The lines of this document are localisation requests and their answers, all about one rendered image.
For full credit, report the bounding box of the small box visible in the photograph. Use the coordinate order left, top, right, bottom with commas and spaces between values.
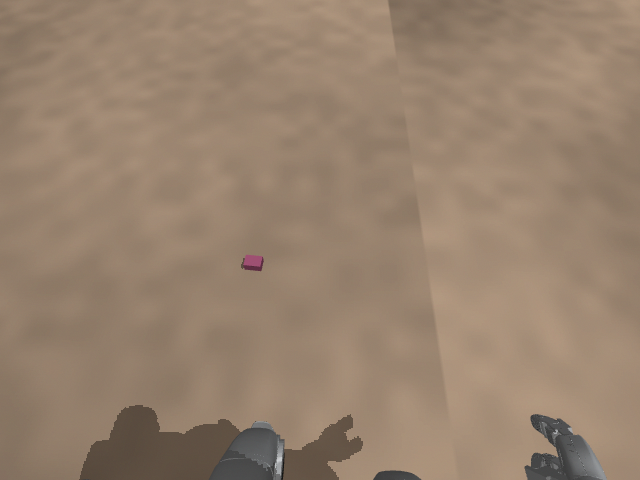
243, 255, 264, 271

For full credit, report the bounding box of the right robot hand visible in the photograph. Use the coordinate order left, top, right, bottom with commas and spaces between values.
524, 414, 607, 480

